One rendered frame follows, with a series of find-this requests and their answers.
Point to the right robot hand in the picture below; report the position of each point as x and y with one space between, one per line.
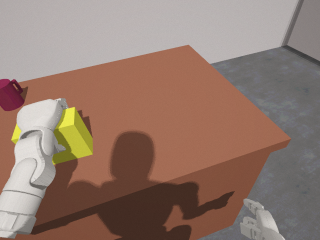
252 228

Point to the left robot forearm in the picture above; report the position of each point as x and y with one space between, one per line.
32 173

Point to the sponge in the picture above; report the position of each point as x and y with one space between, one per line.
71 133

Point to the left robot hand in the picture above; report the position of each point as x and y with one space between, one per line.
45 113

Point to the table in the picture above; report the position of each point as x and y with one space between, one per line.
176 150

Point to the right robot forearm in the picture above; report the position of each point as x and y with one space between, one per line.
271 235

